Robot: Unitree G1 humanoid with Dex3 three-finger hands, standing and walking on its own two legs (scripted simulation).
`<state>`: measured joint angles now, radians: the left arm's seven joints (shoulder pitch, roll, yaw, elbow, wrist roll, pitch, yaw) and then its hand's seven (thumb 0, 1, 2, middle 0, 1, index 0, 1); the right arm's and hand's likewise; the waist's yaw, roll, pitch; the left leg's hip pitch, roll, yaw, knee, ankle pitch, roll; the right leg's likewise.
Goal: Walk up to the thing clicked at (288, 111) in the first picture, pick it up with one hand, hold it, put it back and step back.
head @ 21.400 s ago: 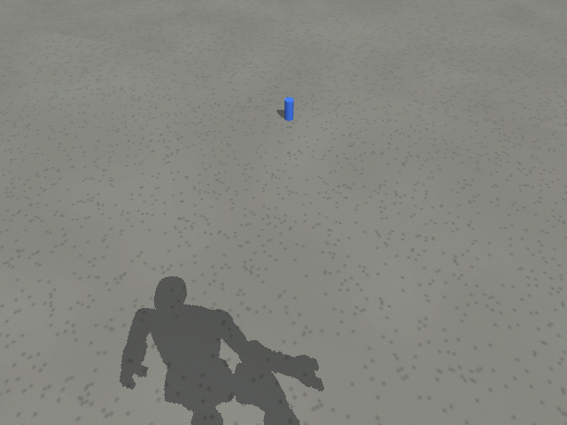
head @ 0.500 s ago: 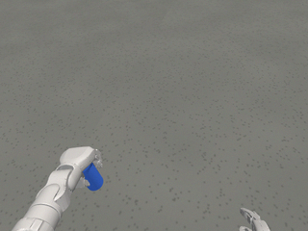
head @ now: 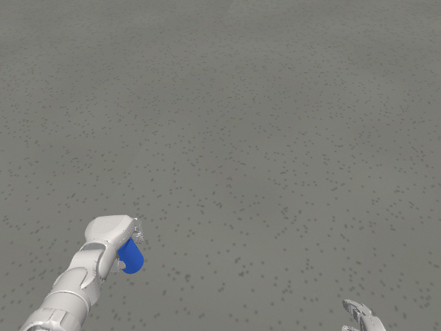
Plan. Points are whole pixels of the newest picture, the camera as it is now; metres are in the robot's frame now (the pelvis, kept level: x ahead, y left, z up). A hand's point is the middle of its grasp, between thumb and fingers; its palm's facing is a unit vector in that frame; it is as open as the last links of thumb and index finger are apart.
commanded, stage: crouch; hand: left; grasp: from above
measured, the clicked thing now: (124, 251) +0.31 +0.22 -0.12
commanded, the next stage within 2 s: lower in 1.54 s
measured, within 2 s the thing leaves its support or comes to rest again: neither
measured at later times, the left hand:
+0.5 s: hand (143, 259) +0.36 +0.23 -0.31, palm faces -0.42 +0.01 -0.91, open 7.8 cm
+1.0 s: hand (152, 272) +0.38 +0.25 -0.49, palm faces -0.45 -0.02 -0.89, open 7.7 cm
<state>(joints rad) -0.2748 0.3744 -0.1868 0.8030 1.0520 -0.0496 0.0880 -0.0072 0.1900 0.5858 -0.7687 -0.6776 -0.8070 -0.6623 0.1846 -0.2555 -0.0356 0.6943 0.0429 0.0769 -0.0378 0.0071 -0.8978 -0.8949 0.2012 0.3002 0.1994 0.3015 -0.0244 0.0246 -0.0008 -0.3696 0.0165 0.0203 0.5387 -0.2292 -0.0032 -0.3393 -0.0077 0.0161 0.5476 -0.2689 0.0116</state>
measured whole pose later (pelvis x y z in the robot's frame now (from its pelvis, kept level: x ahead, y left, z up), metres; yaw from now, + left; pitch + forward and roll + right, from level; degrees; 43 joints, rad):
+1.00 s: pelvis -0.06 +0.01 -0.32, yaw -4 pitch +38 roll -6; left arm -0.78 0.55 0.06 1.27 1.23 -0.14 0.42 -0.01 0.19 0.53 -0.80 -0.63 -0.87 -0.59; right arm 0.15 -0.25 -0.03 0.75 -0.11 -0.07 0.07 0.00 -0.91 -0.90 0.20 0.30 0.20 0.30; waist -0.16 0.02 -0.17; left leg -2.03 0.04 -0.08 2.01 -0.66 0.00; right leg -1.94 0.03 -0.05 1.97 -0.71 0.02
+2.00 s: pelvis -0.07 +0.00 -0.42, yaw -7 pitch +34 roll -7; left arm -0.89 0.70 0.12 1.43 1.26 -0.22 0.42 -0.02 0.19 0.52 -0.83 -0.58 -0.89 -0.57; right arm 0.13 -0.27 0.04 0.77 -0.15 -0.07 0.13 0.00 -0.92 -0.90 0.20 0.30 0.20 0.30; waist -0.21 -0.02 -0.03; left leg -2.29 0.04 -0.13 2.35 -0.66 -0.01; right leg -2.20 0.05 -0.08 2.30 -0.70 0.02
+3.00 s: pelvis -0.07 +0.00 -0.46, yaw -11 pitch +29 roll -9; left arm -0.94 0.82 0.14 1.62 1.29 -0.25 0.54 -0.02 0.13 0.60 -0.71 -0.67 -0.75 -0.65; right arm 0.11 -0.29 0.14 0.76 -0.21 -0.13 0.18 0.00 -0.90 -0.89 0.20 0.30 0.20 0.30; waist -0.26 -0.06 0.04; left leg -2.37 0.05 -0.20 2.51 -0.67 -0.02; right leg -2.26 0.08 -0.13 2.41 -0.69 0.03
